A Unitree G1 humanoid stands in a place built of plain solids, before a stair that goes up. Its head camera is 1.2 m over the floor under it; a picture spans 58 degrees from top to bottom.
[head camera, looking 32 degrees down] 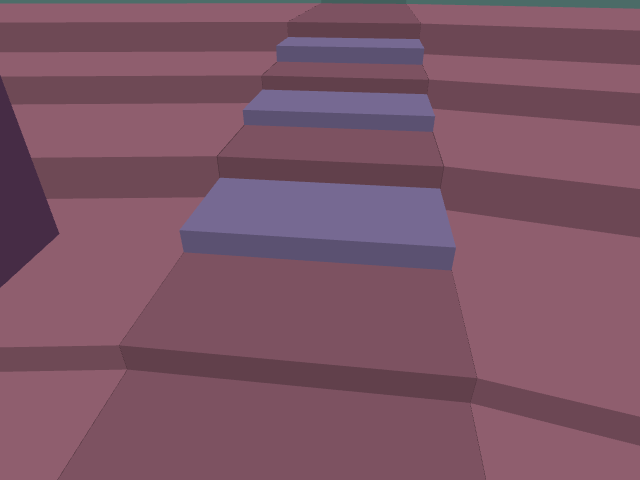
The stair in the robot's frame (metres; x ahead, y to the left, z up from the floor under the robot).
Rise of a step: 0.11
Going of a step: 0.55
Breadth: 1.18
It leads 7 degrees to the right of straight ahead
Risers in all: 7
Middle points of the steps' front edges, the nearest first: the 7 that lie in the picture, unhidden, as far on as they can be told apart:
0.99 0.10 0.12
1.55 0.03 0.24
2.11 -0.04 0.36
2.65 -0.10 0.46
3.19 -0.17 0.56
3.73 -0.23 0.68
4.26 -0.29 0.80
